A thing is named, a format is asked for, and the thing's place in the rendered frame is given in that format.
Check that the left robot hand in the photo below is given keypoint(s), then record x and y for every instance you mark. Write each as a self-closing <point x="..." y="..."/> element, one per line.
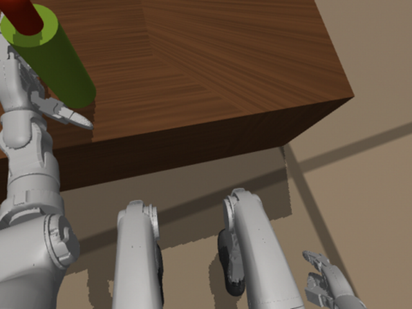
<point x="21" y="89"/>

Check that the bottle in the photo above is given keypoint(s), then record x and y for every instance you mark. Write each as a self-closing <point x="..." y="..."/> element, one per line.
<point x="38" y="37"/>

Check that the left robot arm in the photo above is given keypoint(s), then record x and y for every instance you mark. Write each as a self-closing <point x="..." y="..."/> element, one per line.
<point x="37" y="243"/>

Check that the right robot foot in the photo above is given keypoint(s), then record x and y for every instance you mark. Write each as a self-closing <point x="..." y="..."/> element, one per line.
<point x="234" y="289"/>

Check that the right robot arm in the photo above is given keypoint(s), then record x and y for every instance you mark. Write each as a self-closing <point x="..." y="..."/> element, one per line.
<point x="348" y="302"/>

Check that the right robot hand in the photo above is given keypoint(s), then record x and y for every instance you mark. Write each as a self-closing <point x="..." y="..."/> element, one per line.
<point x="323" y="289"/>

